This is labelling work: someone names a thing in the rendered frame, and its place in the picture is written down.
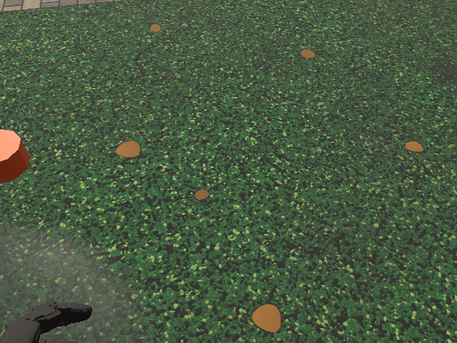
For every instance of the left robot hand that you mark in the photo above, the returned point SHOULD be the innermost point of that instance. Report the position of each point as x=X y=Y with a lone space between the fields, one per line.
x=42 y=319

